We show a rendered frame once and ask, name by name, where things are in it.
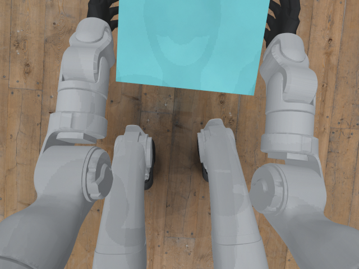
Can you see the carton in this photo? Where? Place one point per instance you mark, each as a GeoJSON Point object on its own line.
{"type": "Point", "coordinates": [210, 45]}

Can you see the left robot thigh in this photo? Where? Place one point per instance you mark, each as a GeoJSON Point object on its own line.
{"type": "Point", "coordinates": [121, 242]}

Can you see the right robot upper arm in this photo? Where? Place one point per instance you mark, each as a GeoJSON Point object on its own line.
{"type": "Point", "coordinates": [292, 199]}

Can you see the robot right hand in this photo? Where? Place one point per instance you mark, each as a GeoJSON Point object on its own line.
{"type": "Point", "coordinates": [286, 21]}

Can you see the left robot upper arm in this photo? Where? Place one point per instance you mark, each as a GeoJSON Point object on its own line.
{"type": "Point", "coordinates": [68, 181]}

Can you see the left robot forearm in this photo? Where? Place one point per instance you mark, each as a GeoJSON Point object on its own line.
{"type": "Point", "coordinates": [82, 87]}

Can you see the robot left hand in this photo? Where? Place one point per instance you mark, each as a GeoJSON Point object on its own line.
{"type": "Point", "coordinates": [101, 9]}

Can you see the left robot shin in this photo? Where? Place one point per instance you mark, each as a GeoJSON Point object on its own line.
{"type": "Point", "coordinates": [132, 128]}

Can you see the right robot forearm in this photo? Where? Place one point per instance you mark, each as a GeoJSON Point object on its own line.
{"type": "Point", "coordinates": [290, 104]}

